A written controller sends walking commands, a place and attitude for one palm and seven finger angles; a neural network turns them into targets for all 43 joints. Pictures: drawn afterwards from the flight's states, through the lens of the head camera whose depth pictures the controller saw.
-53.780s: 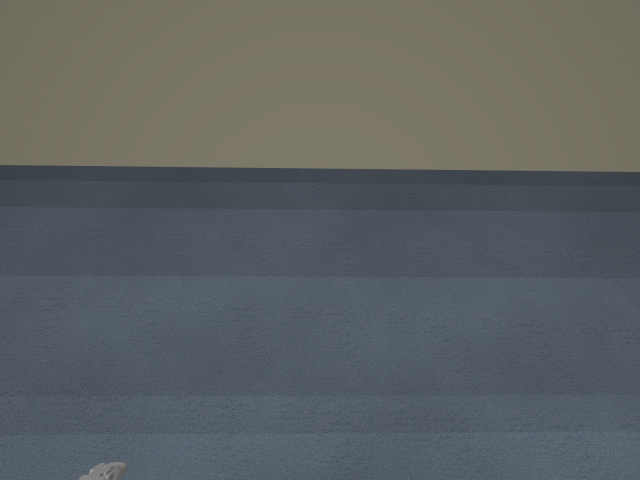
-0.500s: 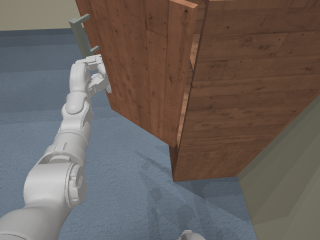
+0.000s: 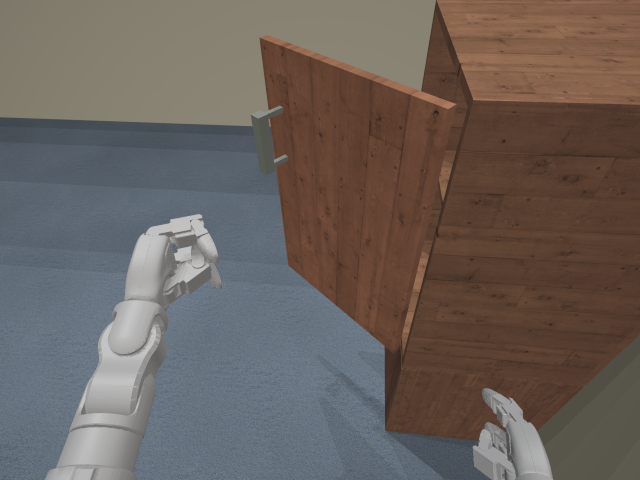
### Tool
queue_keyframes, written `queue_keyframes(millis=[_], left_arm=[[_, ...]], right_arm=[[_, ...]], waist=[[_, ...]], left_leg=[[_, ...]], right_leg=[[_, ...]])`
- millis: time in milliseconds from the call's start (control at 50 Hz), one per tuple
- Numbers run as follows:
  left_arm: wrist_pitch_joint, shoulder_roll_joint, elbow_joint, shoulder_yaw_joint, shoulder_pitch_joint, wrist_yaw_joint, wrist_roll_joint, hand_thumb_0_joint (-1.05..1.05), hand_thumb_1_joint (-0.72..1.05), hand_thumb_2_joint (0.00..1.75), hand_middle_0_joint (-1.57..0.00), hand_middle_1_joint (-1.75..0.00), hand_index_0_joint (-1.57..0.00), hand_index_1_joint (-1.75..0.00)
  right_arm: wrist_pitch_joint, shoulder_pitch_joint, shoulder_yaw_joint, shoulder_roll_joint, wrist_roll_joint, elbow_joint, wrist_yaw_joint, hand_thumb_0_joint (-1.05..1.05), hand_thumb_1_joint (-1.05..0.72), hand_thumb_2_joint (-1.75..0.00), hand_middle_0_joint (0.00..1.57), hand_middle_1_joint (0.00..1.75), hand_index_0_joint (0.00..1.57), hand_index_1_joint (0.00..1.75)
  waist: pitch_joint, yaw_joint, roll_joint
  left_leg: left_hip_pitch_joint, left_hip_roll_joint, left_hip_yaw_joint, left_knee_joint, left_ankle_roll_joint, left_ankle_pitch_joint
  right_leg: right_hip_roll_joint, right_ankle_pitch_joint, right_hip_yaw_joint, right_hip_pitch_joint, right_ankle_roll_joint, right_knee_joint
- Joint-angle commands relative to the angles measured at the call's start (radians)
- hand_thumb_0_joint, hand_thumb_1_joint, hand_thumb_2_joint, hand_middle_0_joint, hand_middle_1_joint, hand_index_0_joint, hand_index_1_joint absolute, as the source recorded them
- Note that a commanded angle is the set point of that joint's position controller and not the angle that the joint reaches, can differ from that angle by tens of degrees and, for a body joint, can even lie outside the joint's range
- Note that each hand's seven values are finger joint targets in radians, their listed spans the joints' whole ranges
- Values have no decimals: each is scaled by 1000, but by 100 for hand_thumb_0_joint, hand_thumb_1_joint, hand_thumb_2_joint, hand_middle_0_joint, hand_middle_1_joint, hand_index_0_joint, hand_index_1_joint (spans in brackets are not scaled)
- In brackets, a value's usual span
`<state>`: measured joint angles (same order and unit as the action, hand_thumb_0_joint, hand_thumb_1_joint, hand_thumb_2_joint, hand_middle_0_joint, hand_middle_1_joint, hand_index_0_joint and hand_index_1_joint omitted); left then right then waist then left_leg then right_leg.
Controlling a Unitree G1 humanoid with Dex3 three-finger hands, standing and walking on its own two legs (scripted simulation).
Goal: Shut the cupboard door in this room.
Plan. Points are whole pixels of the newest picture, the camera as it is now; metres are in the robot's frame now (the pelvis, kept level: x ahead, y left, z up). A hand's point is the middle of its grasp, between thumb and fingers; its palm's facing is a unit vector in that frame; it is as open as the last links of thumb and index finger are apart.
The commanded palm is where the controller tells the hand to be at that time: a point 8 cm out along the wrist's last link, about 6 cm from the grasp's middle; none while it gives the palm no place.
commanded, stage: draw the hand back to the body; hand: left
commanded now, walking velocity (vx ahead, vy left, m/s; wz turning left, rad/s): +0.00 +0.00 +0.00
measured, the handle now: (272, 140) +0.68 +0.15 +0.09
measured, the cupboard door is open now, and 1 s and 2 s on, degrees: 50 50 50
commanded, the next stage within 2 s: step back with the hand held close in 0.94 s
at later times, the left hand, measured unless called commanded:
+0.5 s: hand (76, 333) +0.22 +0.26 +0.15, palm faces +0.42 -0.83 -0.37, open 5.6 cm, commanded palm +0.16 +0.30 +0.18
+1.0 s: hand (44, 352) +0.19 +0.27 +0.16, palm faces +0.48 -0.79 -0.38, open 7.4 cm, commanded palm +0.14 +0.30 +0.18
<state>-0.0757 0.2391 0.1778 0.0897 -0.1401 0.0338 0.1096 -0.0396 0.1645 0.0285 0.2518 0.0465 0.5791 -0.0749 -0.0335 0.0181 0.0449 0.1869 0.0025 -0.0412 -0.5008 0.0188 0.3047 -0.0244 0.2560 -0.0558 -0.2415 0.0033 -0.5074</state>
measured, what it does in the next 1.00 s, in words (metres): stands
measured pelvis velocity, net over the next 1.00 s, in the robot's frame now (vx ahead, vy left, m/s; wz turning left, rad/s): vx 0.01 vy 0.00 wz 0.01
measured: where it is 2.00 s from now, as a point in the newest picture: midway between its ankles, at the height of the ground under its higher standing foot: outside the picture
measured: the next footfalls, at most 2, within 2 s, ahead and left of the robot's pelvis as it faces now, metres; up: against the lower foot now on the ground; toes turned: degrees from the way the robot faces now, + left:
none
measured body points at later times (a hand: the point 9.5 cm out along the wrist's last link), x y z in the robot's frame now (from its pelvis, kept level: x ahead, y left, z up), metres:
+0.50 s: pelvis +0.01 +0.00 +0.01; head -0.01 -0.03 +0.45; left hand +0.19 +0.30 +0.17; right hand +0.19 -0.21 -0.10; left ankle -0.02 +0.11 -0.74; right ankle +0.01 -0.12 -0.74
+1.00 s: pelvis +0.01 +0.00 +0.01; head -0.03 -0.02 +0.45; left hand +0.16 +0.31 +0.19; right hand +0.20 -0.21 -0.08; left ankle -0.02 +0.11 -0.74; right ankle +0.01 -0.12 -0.74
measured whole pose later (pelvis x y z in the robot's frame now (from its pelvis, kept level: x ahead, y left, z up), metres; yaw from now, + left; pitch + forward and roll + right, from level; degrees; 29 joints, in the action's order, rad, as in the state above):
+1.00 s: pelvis +0.01 +0.00 +0.01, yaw +1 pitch -5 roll +0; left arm -0.08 0.33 -0.36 0.34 0.45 -0.11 0.06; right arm -0.10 0.19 0.03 0.21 0.00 0.64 -0.08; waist 0.00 0.07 0.07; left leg 0.05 0.00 -0.03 -0.41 0.02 0.27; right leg -0.02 0.22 -0.07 -0.10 0.00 -0.41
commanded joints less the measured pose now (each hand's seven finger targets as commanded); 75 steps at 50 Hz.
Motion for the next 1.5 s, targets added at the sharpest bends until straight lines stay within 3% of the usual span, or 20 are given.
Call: queue_keyframes(millis=[0, 40, 80, 180, 300, 360, 540, 620, 700, 780, 860, 900, 1040, 1060, 1080, 1140, 1260, 1320, 1400, 1480], left_arm=[[-42, 176, -354, 83, -242, -81, -25, 0, 90, 90, -94, -111, -94, -111], [-35, 165, -421, 80, -202, -93, -31, 0, 90, 90, -89, -105, -89, -105], [-29, 177, -473, 99, -143, -106, -37, 0, 90, 90, -83, -99, -83, -99], [-15, 175, -558, 122, 28, -117, -42, 0, 90, 90, -69, -84, -69, -84], [-18, 235, -611, 222, 236, -126, -40, 0, 90, 90, -53, -66, -53, -66], [-30, 257, -672, 274, 302, -134, -37, 0, 90, 90, -45, -57, -45, -57], [-61, 317, -766, 406, 540, -157, -34, 0, 90, 90, -20, -30, -20, -30], [-62, 264, -717, 337, 469, -159, -44, 0, 90, 90, -20, -30, -20, -30], [-67, 285, -714, 350, 433, -166, -48, 0, 90, 90, -20, -30, -20, -30], [-73, 296, -751, 368, 453, -171, -50, 0, 90, 90, -20, -30, -20, -30], [-71, 294, -764, 374, 473, -166, -48, 0, 90, 90, -20, -30, -20, -30], [-63, 295, -725, 383, 499, -163, -45, 0, 90, 90, -20, -30, -20, -30], [-65, 278, -740, 367, 487, -158, -44, 0, 90, 90, -20, -30, -20, -30], [-104, 400, -817, 482, 370, -169, -50, 0, 90, 90, -20, -30, -20, -30], [-110, 329, -735, 428, 476, -165, -48, 0, 90, 90, -20, -30, -20, -30], [-124, 300, -726, 397, 575, -164, -49, 0, 90, 90, -20, -30, -20, -30], [-137, 351, -822, 449, 646, -182, -41, 0, 90, 90, -20, -30, -20, -30], [-135, 362, -835, 462, 656, -184, -38, 0, 90, 90, -20, -30, -20, -30], [-140, 373, -856, 472, 651, -187, -42, 0, 90, 90, -20, -30, -20, -30], [-149, 354, -845, 463, 651, -192, -49, 0, 90, 90, -20, -30, -20, -30]], right_arm=[[-16, -61, -23, 83, -17, -124, -14, 0, -90, -90, 20, 30, 20, 30], [-14, -76, -17, 71, -22, -131, -12, 0, -90, -90, 20, 30, 20, 30], [-14, -83, -14, 68, -29, -132, -10, 0, -90, -90, 20, 30, 20, 30], [-11, -99, -13, 63, -38, -138, -4, 0, -90, -90, 20, 30, 20, 30], [-12, -112, -22, 69, -43, -134, -2, 0, -90, -90, 20, 30, 20, 30], [-19, -114, -26, 62, -43, -135, -3, 0, -90, -90, 20, 30, 20, 30], [-70, -106, -44, 63, -37, -120, -7, 0, -90, -90, 20, 30, 20, 30], [-91, -97, -47, 74, -39, -98, -12, 0, -90, -90, 20, 30, 20, 30], [-102, -98, -49, 80, -39, -87, -20, 0, -90, -90, 20, 30, 20, 30], [-113, -103, -43, 68, -44, -93, -19, 0, -90, -90, 20, 30, 20, 30], [-113, -103, -41, 61, -44, -94, -14, 0, -90, -90, 20, 30, 20, 30], [-110, -104, -40, 63, -45, -92, -13, 0, -90, -90, 20, 30, 20, 30], [-105, -99, -43, 62, -45, -98, -9, 0, -90, -90, 20, 30, 20, 30], [-79, -94, -58, 101, -38, -136, -2, 0, -90, -90, 20, 30, 20, 30], [-65, -80, -58, 87, -41, -115, -3, 0, -90, -90, 20, 30, 20, 30], [-36, -73, -66, 87, -41, -125, 1, 0, -90, -90, 20, 30, 20, 30], [10, -72, -84, 104, -35, -161, -13, 0, -90, -90, 20, 30, 20, 30], [23, -73, -82, 103, -35, -177, -23, 0, -90, -90, 20, 30, 20, 30], [26, -70, -87, 115, -37, -188, -28, 0, -90, -90, 20, 30, 20, 30], [17, -60, -85, 116, -37, -194, -27, 0, -90, -90, 20, 30, 20, 30]], waist=[[-126, -12, -30], [-142, -9, 29], [-143, -3, 40], [-104, 8, 28], [-66, 27, -18], [-83, 36, -4], [-35, 51, 28], [48, 27, -13], [30, 33, 6], [-19, 47, 39], [-7, 46, 65], [27, 48, 17], [3, 44, 17], [20, 11, 30], [2, 2, -30], [-44, -6, -62], [-148, -12, -8], [-154, -9, 24], [-135, -6, 34], [-84, -10, 47]], left_leg=[[-60, 3, 29, 134, 8, -216], [-94, 5, 27, 143, 3, -260], [-110, 6, 30, 148, 0, -298], [-117, 2, 36, 159, -8, -352], [-86, -1, 38, 164, -7, -335], [-79, 0, 38, 160, -8, -343], [-47, -6, 30, 153, -7, -315], [-37, -5, 28, 168, 3, -220], [-48, -2, 32, 176, 7, -175], [-51, 4, 35, 170, 1, -225], [-46, -1, 32, 167, -6, -248], [-31, -5, 34, 170, -5, -248], [-45, -7, 30, 171, -4, -253], [58, -36, 61, 111, 21, -179], [49, -34, 67, 74, 19, -179], [57, -33, 67, 15, 12, -194], [86, -76, 100, 28, -6, -462], [113, -98, 115, 50, -5, -527], [205, -117, 143, 94, 13, -379], [356, -131, 160, 137, 43, -114]], right_leg=[[16, -192, 17, 154, 19, 120], [14, -234, 17, 181, 21, 125], [16, -264, 11, 202, 22, 130], [20, -289, 1, 220, 20, 140], [17, -267, 2, 231, 15, 150], [13, -267, -2, 244, 13, 139], [10, -221, -2, 217, 8, 142], [8, -125, -2, 143, 3, 166], [7, -77, 5, 146, 5, 173], [7, -128, 2, 191, 10, 152], [8, -156, 4, 195, 12, 152], [12, -157, 2, 185, 12, 160], [10, -158, 2, 188, 9, 156], [-51, -188, 93, 145, 18, 186], [-90, -195, 104, 125, 31, 191], [-137, -210, 122, 88, 48, 177], [-94, -430, 61, 144, 27, 12], [-65, -441, 51, 152, 10, -36], [-45, -336, 57, 163, 0, -52], [-34, -213, 76, 184, -7, -67]])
